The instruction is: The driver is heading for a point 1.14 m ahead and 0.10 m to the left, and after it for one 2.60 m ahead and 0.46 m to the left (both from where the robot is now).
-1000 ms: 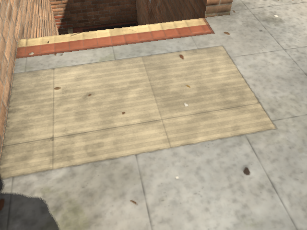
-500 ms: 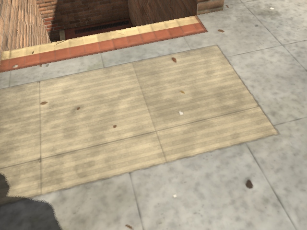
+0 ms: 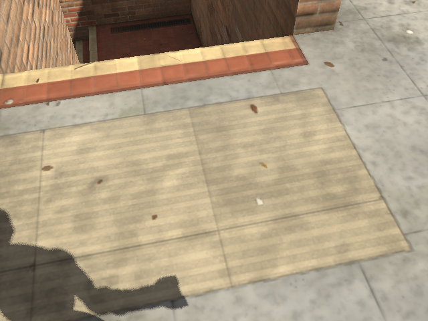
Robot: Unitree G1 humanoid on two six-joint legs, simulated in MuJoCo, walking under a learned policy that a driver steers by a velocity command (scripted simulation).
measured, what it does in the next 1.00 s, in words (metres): walks ahead: right foot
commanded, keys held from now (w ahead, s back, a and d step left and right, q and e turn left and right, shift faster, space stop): w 1.00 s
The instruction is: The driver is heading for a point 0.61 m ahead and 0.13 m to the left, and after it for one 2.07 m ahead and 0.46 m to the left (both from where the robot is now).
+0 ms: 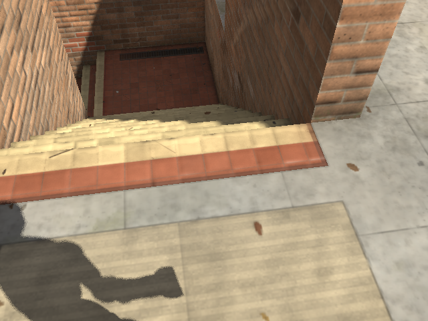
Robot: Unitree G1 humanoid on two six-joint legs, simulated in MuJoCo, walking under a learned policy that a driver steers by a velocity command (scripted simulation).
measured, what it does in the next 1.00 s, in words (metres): walks ahead: left foot, then right foot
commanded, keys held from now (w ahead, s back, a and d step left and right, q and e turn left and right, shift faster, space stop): w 0.56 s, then w+q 0.20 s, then q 0.24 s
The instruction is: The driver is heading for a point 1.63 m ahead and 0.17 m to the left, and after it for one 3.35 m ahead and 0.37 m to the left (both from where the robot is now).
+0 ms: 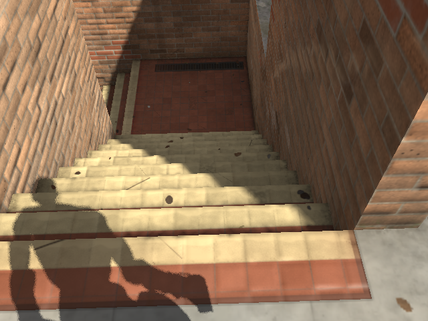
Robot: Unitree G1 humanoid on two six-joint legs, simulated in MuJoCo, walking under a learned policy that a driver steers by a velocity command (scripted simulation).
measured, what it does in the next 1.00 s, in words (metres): steps on the spot, turning left: left foot, then right foot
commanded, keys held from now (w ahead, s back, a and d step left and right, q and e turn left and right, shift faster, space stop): q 0.46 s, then no key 0.54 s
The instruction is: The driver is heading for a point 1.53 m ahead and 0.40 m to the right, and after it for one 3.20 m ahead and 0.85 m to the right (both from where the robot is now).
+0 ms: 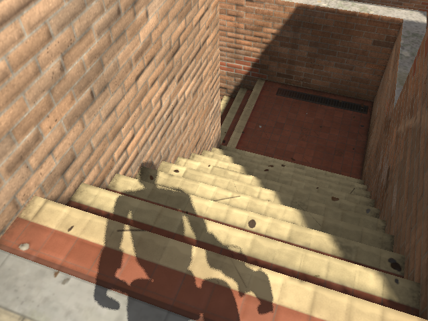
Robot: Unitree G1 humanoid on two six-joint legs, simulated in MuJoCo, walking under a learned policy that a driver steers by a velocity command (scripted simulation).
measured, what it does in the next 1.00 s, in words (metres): lifts its left foot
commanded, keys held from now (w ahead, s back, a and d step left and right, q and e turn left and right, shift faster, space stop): no key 0.56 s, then w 0.44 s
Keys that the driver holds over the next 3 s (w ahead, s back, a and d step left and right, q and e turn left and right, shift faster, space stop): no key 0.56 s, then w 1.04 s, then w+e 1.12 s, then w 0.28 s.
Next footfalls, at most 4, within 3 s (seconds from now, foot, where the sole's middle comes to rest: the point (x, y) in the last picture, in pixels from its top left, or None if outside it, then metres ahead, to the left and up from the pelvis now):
1.28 left None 0.38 0.06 -0.78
1.76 right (249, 306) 0.55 -0.06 -0.78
2.32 left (203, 254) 0.73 0.09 -0.78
2.72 right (265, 266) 0.78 -0.14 -0.98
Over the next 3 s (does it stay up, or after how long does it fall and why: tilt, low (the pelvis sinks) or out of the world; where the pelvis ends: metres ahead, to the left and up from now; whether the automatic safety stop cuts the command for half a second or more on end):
stays up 0.86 -0.09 -0.27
